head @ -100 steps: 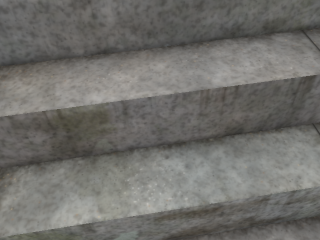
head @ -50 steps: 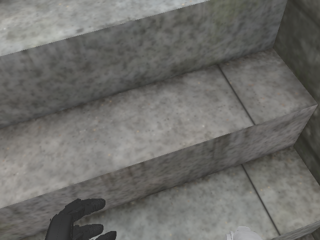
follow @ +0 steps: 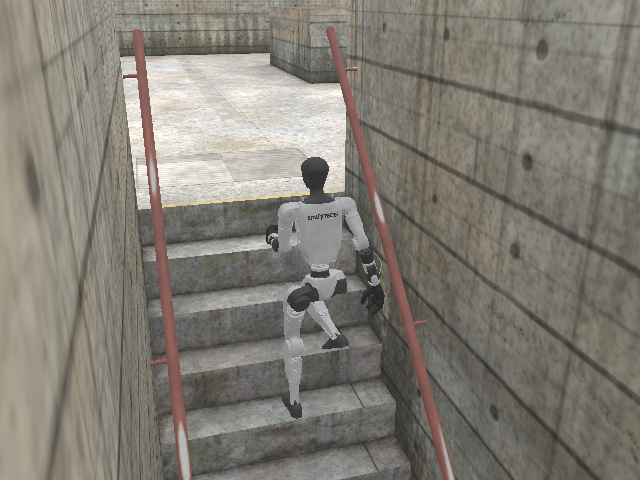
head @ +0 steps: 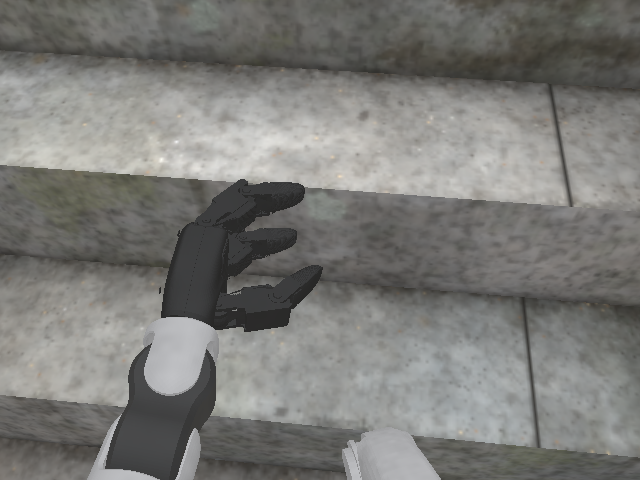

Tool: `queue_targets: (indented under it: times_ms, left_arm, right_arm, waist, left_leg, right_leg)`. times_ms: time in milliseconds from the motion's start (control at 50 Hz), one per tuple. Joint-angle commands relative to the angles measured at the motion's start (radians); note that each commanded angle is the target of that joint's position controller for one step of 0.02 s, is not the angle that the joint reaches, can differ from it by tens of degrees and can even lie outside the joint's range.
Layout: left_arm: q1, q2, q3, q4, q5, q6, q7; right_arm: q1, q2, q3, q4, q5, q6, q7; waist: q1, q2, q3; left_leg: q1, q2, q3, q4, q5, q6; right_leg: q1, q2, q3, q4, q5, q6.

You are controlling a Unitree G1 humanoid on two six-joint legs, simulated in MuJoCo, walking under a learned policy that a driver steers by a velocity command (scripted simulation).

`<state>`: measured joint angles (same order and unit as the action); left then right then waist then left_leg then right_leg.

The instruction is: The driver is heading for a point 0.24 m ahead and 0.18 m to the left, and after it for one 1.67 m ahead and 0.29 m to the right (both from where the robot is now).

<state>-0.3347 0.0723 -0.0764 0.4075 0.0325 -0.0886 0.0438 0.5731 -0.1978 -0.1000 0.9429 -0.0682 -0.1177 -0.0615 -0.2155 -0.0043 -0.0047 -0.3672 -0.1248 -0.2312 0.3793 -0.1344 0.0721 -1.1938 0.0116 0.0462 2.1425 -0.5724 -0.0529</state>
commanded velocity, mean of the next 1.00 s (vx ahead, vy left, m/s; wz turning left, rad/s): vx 0.50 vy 0.00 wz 0.56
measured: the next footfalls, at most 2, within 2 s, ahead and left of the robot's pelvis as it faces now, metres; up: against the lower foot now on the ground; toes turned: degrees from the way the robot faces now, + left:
right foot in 0.14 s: +0.12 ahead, -0.18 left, +0.22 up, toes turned -12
left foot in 0.66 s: +0.03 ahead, +0.10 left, +0.00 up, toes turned +18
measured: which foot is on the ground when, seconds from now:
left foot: down 0.00-0.14, up 0.16-0.64, down 0.66-1.00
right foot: up 0.00-0.12, down 0.14-0.62, up 0.64-1.00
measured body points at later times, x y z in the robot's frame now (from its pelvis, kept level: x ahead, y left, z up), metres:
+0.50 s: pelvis +0.02 -0.04 +0.11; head +0.03 -0.08 +0.56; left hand +0.22 +0.19 +0.05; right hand +0.14 -0.30 -0.03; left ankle -0.04 +0.06 -0.50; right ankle +0.07 -0.17 -0.53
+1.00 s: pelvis +0.01 +0.07 +0.00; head -0.05 +0.11 +0.44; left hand +0.14 +0.30 -0.09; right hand +0.10 -0.14 -0.12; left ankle -0.01 +0.09 -0.74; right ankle +0.08 -0.04 -0.36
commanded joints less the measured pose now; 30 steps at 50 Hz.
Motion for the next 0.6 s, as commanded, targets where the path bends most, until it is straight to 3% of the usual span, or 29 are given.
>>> queue_targets:
  times_ms: [20, 40, 60, 80, 100, 120, 140, 160, 180, 200, 220, 240, 260, 280, 300, 320, 340, 360, 380, 400, 420, 440, 480, 500, 520, 540, 560, 580, 600]
  left_arm:
    - [-0.242, 0.003, -0.002, -0.186, -0.005, 0.009, 0.043]
    - [-0.23, -0.003, 0.001, -0.188, 0.014, 0.023, 0.027]
    - [-0.24, -0.011, -0.006, -0.2, -0.009, 0.046, 0.024]
    - [-0.137, -0.041, -0.021, -0.205, -0.012, 0.05, 0.029]
    - [-0.026, -0.03, -0.024, -0.161, -0.061, 0.062, 0.037]
    - [0.069, -0.025, -0.009, -0.077, -0.09, 0.085, 0.045]
    - [0.174, -0.018, 0.007, -0.062, -0.072, 0.078, 0.052]
    - [0.513, 0.154, 0.073, 0.044, 0.008, 0.056, 0.038]
    - [0.509, 0.264, 0.099, 0.038, 0.005, 0.057, 0.044]
    - [0.243, 0.28, 0.117, 0.023, -0.025, 0.049, 0.028]
    - [0.117, 0.22, 0.113, 0.051, -0.041, 0.054, 0.005]
    - [-0.008, 0.088, 0.086, 0.116, -0.034, 0.05, -0.005]
    - [-0.001, 0.054, 0.08, 0.156, -0.035, 0.048, -0.01]
    - [0.007, 0.065, 0.079, 0.161, -0.035, 0.056, -0.007]
    - [0.023, 0.073, 0.078, 0.193, -0.032, 0.069, -0.007]
    - [0.104, 0.067, 0.078, 0.223, -0.042, 0.071, -0.03]
    - [0.14, 0.084, 0.083, 0.222, -0.049, 0.065, -0.03]
    - [0.208, 0.103, 0.093, 0.226, -0.039, 0.053, -0.024]
    - [0.251, 0.118, 0.096, 0.224, -0.025, 0.046, -0.023]
    - [0.338, 0.134, 0.104, 0.237, -0.009, 0.049, -0.027]
    - [0.358, 0.172, 0.121, 0.232, 0.009, 0.052, -0.019]
    - [0.395, 0.213, 0.14, 0.218, 0.006, 0.048, 0.002]
    - [0.302, 0.159, 0.121, 0.162, -0.019, 0.074, 0.001]
    - [0.278, 0.173, 0.127, 0.139, -0.011, 0.087, 0.0]
    - [0.314, 0.197, 0.141, 0.142, -0.009, 0.097, 0.019]
    - [0.326, 0.192, 0.143, 0.135, -0.016, 0.104, 0.027]
    - [0.379, 0.196, 0.15, 0.136, -0.021, 0.11, 0.03]
    - [0.321, 0.178, 0.149, 0.128, -0.025, 0.107, 0.034]
    - [0.321, 0.132, 0.132, 0.098, -0.029, 0.108, 0.036]
  right_arm:
    - [-0.041, -0.19, -0.063, -0.081, -0.001, -0.04, 0.024]
    - [-0.008, -0.179, -0.073, -0.065, 0.01, -0.031, 0.032]
    - [-0.021, -0.13, -0.064, -0.045, 0.015, 0.0, 0.027]
    - [-0.081, -0.132, -0.055, -0.049, 0.009, 0.021, 0.022]
    - [-0.153, -0.167, -0.064, -0.078, 0.049, 0.06, 0.023]
    - [-0.076, -0.136, -0.058, -0.051, 0.047, 0.099, 0.015]
    - [-0.087, -0.168, -0.06, -0.089, 0.04, 0.113, 0.004]
    - [-0.251, -0.127, -0.045, -0.168, 0.06, 0.093, 0.048]
    - [-0.141, -0.067, -0.043, -0.157, 0.046, 0.079, 0.081]
    - [-0.036, -0.021, -0.054, -0.106, 0.016, 0.116, 0.085]
    - [0.007, -0.063, -0.048, -0.083, -0.042, 0.147, 0.094]
    - [0.07, -0.066, -0.039, -0.061, -0.046, 0.195, 0.102]
    - [0.084, -0.034, -0.012, -0.064, -0.03, 0.204, 0.095]
    - [0.072, -0.075, -0.017, -0.078, -0.023, 0.218, 0.093]
    - [-0.034, -0.143, -0.044, -0.12, -0.014, 0.232, 0.096]
    - [-0.079, -0.144, -0.058, -0.113, -0.004, 0.208, 0.1]
    - [-0.115, -0.163, -0.058, -0.122, -0.003, 0.19, 0.093]
    - [-0.156, -0.169, -0.057, -0.131, -0.008, 0.18, 0.071]
    - [-0.22, -0.155, -0.051, -0.146, -0.011, 0.179, 0.065]
    - [-0.311, -0.135, -0.047, -0.18, -0.017, 0.175, 0.059]
    - [-0.395, -0.117, -0.031, -0.203, -0.014, 0.185, 0.07]
    - [-0.445, -0.105, -0.022, -0.207, -0.01, 0.187, 0.093]
    - [-0.396, -0.099, -0.018, -0.222, 0.029, 0.191, 0.111]
    - [-0.373, -0.112, -0.021, -0.217, 0.042, 0.184, 0.114]
    - [-0.336, -0.129, -0.023, -0.233, 0.033, 0.182, 0.111]
    - [-0.308, -0.127, -0.022, -0.23, 0.041, 0.176, 0.101]
    - [-0.3, -0.117, -0.02, -0.213, 0.042, 0.157, 0.095]
    - [-0.244, -0.113, -0.015, -0.176, 0.043, 0.148, 0.095]
    - [-0.152, -0.087, -0.001, -0.167, 0.042, 0.135, 0.087]
  waist:
    - [0.071, 0.036, -0.153]
    - [0.059, 0.036, -0.163]
    - [0.061, 0.053, -0.144]
    - [0.112, 0.061, -0.176]
    - [0.146, 0.142, -0.186]
    - [0.126, 0.236, -0.186]
    - [0.189, 0.2, -0.237]
    - [0.387, -0.271, -0.385]
    - [0.309, -0.497, -0.52]
    - [0.146, -0.436, -0.517]
    - [0.042, -0.278, -0.437]
    - [-0.092, -0.187, -0.31]
    - [-0.12, -0.181, -0.204]
    - [-0.154, -0.174, -0.179]
    - [-0.118, -0.258, -0.173]
    - [-0.081, -0.286, -0.16]
    - [-0.064, -0.323, -0.168]
    - [-0.018, -0.339, -0.137]
    - [0.02, -0.331, -0.096]
    - [0.061, -0.286, 0.001]
    - [0.094, -0.259, 0.012]
    - [0.111, -0.193, 0.006]
    - [0.059, -0.205, 0.021]
    - [0.055, -0.218, -0.007]
    - [0.064, -0.202, -0.059]
    - [0.076, -0.208, -0.081]
    - [0.093, -0.139, -0.086]
    - [0.073, -0.119, -0.115]
    - [0.054, -0.042, -0.113]
  left_leg:
    - [0.347, 0.334, -0.395, -0.047, 0.249, 0.285]
    - [0.368, 0.29, -0.375, -0.082, 0.142, 0.275]
    - [0.332, 0.249, -0.3, -0.062, 0.138, 0.221]
    - [0.193, 0.203, -0.208, -0.091, 0.151, 0.187]
    - [-0.141, 0.213, -0.132, -0.232, 0.368, 0.15]
    - [-0.22, 0.189, -0.115, -0.242, 0.415, 0.143]
    - [-0.127, 0.235, -0.113, -0.118, 0.679, 0.081]
    - [-0.251, 0.116, 0.031, 0.389, 0.497, -0.009]
    - [-0.284, 0.084, -0.061, 0.805, 0.003, -0.07]
    - [-0.366, 0.054, -0.13, 1.186, 0.06, -0.115]
    - [-0.399, 0.044, -0.04, 1.435, 0.084, -0.146]
    - [-0.391, 0.063, 0.093, 1.553, 0.078, -0.155]
    - [-0.407, 0.07, 0.128, 1.546, 0.115, -0.163]
    - [-0.271, 0.056, 0.207, 1.564, 0.132, -0.159]
    - [-0.31, 0.087, 0.184, 1.524, 0.178, -0.172]
    - [-0.299, 0.095, 0.183, 1.499, 0.196, -0.144]
    - [-0.255, 0.095, 0.184, 1.474, 0.21, -0.126]
    - [-0.271, 0.089, 0.202, 1.421, 0.159, -0.123]
    - [-0.306, 0.102, 0.186, 1.353, 0.138, -0.112]
    - [-0.405, 0.116, 0.192, 1.223, 0.145, -0.109]
    - [-0.42, 0.117, 0.215, 1.105, 0.155, -0.11]
    - [-0.385, 0.121, 0.204, 1.034, 0.144, -0.103]
    - [-0.226, 0.124, 0.278, 0.847, 0.084, -0.089]
    - [-0.15, 0.131, 0.316, 0.719, 0.019, -0.074]
    - [-0.1, 0.154, 0.364, 0.579, -0.042, -0.046]
    - [-0.031, 0.176, 0.387, 0.469, -0.026, -0.026]
    - [0.024, 0.183, 0.389, 0.285, 0.013, -0.008]
    - [0.147, 0.259, 0.336, 0.215, 0.228, 0.025]
    - [0.242, 0.238, 0.35, 0.033, 0.38, 0.039]
  right_leg:
    - [-0.285, -0.031, 0.089, 0.164, -0.18, -0.027]
    - [-0.256, -0.056, 0.06, 0.066, -0.151, -0.038]
    - [-0.18, -0.085, 0.05, -0.119, -0.169, -0.017]
    - [0.07, -0.091, -0.024, -0.349, -0.108, -0.003]
    - [0.6, -0.04, -0.101, -0.772, -0.293, 0.004]
    - [0.864, -0.006, -0.114, -0.87, -0.17, 0.027]
    - [0.94, -0.006, 0.011, -0.98, -0.084, -0.012]
    - [1.069, -0.184, 0.475, -1.215, -0.307, -0.098]
    - [1.061, -0.4, 0.951, -1.645, -0.595, -0.14]
    - [0.993, -0.489, 1.006, -1.696, -0.553, -0.086]
    - [0.907, -0.488, 0.815, -1.617, -0.434, -0.095]
    - [0.773, -0.404, 0.348, -1.343, -0.28, -0.019]
    - [0.699, -0.404, 0.176, -1.312, -0.206, 0.015]
    - [0.589, -0.352, 0.032, -1.285, -0.121, 0.06]
    - [0.613, -0.36, 0.054, -1.28, -0.179, 0.05]
    - [0.602, -0.333, -0.029, -1.238, -0.247, 0.047]
    - [0.598, -0.362, -0.043, -1.26, -0.245, 0.063]
    - [0.617, -0.381, -0.02, -1.283, -0.242, 0.061]
    - [0.638, -0.393, -0.014, -1.269, -0.246, 0.047]
    - [0.681, -0.411, -0.015, -1.276, -0.262, 0.035]
    - [0.705, -0.438, -0.004, -1.284, -0.281, 0.044]
    - [0.693, -0.464, 0.022, -1.296, -0.287, 0.053]
    - [0.6, -0.47, -0.098, -1.303, -0.132, 0.047]
    - [0.632, -0.458, -0.133, -1.28, -0.045, 0.04]
    - [0.711, -0.477, -0.144, -1.252, 0.026, 0.043]
    - [0.738, -0.474, -0.158, -1.19, 0.085, 0.04]
    - [0.769, -0.451, -0.202, -1.091, 0.1, 0.05]
    - [0.726, -0.456, -0.19, -1.015, 0.06, 0.05]
    - [0.707, -0.383, -0.274, -0.912, -0.009, 0.062]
